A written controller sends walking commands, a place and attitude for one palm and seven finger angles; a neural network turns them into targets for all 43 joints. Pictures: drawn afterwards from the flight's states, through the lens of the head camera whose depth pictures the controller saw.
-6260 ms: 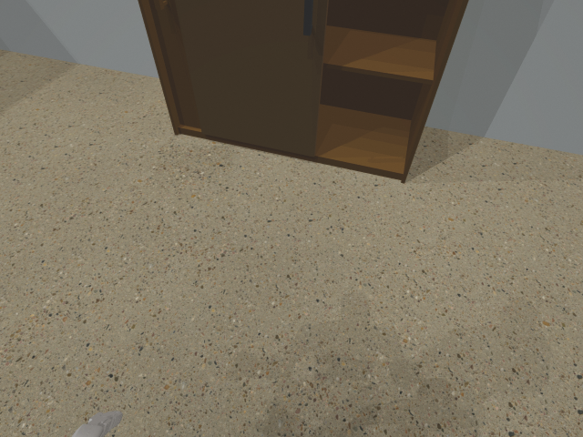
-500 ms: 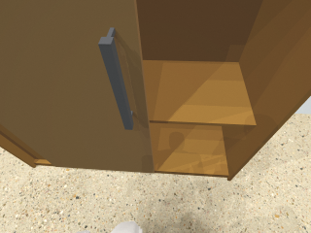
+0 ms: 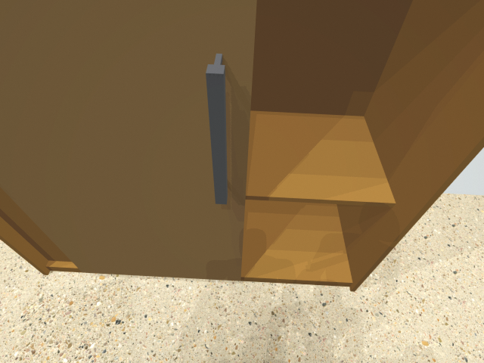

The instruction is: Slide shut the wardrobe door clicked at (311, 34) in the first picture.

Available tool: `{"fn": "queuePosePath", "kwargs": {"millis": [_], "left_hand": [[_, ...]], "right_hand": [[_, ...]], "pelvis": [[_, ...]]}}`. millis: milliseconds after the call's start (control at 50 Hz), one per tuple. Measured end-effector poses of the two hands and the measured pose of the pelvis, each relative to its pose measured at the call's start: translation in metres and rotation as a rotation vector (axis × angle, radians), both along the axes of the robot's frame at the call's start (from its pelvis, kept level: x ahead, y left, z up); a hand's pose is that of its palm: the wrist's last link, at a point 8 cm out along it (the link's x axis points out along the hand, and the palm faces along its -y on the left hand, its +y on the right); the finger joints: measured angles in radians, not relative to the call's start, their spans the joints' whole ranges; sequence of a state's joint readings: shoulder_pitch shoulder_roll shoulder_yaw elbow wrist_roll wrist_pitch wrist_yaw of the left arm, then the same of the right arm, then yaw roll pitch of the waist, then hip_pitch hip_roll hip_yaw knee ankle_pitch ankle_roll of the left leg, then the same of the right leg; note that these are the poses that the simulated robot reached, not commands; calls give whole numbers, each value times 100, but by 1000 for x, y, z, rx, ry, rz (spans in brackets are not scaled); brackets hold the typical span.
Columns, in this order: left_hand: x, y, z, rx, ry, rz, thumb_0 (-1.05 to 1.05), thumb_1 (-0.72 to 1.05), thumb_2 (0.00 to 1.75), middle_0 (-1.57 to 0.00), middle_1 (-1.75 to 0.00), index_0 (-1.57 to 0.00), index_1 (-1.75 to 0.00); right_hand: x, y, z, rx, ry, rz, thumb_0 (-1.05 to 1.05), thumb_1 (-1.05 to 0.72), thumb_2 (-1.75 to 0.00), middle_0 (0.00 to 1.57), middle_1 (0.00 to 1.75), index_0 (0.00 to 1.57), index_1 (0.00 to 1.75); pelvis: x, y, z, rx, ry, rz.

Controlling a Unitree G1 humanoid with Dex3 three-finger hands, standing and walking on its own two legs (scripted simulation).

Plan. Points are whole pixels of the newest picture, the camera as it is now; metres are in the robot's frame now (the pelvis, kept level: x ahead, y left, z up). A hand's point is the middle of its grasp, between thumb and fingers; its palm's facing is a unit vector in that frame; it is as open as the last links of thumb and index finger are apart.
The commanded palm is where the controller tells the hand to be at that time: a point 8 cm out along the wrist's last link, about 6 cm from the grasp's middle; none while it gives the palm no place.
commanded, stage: come to a stop and stand still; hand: left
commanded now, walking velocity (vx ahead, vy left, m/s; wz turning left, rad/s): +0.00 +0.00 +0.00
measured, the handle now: (220, 140) +0.50 +0.08 +0.08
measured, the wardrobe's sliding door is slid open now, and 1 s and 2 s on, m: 0.47 0.47 0.47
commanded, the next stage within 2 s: look again from close up in 0.84 s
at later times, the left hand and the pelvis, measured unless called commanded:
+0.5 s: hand out of the picture -0.05 +0.10 -0.17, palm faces +0.04 -0.99 -0.15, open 7.4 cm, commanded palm none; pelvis -0.02 -0.04 +0.00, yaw +1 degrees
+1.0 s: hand out of the picture -0.03 +0.09 -0.17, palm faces +0.04 -0.98 -0.18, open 7.4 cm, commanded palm none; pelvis +0.01 -0.06 +0.00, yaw +1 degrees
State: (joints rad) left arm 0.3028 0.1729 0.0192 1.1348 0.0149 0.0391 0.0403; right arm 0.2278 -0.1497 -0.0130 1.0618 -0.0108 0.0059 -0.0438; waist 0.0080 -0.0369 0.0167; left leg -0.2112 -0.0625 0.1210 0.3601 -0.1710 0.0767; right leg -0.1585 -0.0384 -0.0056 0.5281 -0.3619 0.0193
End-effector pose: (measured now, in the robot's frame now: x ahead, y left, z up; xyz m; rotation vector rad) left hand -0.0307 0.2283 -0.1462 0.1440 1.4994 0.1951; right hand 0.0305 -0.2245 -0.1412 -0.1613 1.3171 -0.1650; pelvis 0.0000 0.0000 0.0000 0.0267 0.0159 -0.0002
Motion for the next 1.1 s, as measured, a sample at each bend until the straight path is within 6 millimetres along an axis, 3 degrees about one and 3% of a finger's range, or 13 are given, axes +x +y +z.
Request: {"fn": "queuePosePath", "kwargs": {"millis": [120,280,460,560,660,800,940,1100], "left_hand": [[-2,-16,9,11,-45,-15,0,91,90,-20,-30,-20,-30],[-3,-45,3,-25,-81,-32,0,90,90,-20,-30,-20,-30],[-20,-70,0,-59,-37,-11,0,91,90,-20,-30,-20,-30],[-27,-79,1,-61,-10,5,0,91,90,-20,-30,-20,-30],[-29,-85,2,-55,1,18,0,90,90,-20,-30,-20,-30],[-23,-92,2,-45,-9,29,0,90,90,-20,-30,-20,-30],[-15,-98,2,-40,-11,33,0,90,90,-20,-30,-20,-30],[9,-72,5,19,-72,-13,0,90,90,-20,-30,-20,-30]], "right_hand": [[-43,-2,-12,49,80,-29,1,-93,-90,20,30,20,30],[-90,-3,-10,80,166,-55,1,-92,-90,20,30,20,30],[-114,-14,-6,72,238,-67,1,-91,-90,20,30,20,30],[-108,-19,-7,73,238,-58,1,-91,-90,20,30,20,30],[-89,-23,-9,76,205,-42,1,-91,-90,20,30,20,30],[-56,-31,-13,76,144,-15,1,-91,-90,20,30,20,30],[-39,-45,-14,56,133,-3,1,-92,-90,20,30,20,30],[-8,-60,-19,18,48,0,1,-92,-90,20,30,20,30]], "pelvis": [[-7,-6,2,-10,-22,6],[-16,-24,2,-8,-43,6],[-18,-38,2,-10,-34,10],[-15,-43,2,-10,-28,12],[-9,-49,1,-9,-27,14],[-2,-57,1,-7,-29,17],[6,-63,0,-4,-26,16],[10,-54,-8,-32,4,13]]}}
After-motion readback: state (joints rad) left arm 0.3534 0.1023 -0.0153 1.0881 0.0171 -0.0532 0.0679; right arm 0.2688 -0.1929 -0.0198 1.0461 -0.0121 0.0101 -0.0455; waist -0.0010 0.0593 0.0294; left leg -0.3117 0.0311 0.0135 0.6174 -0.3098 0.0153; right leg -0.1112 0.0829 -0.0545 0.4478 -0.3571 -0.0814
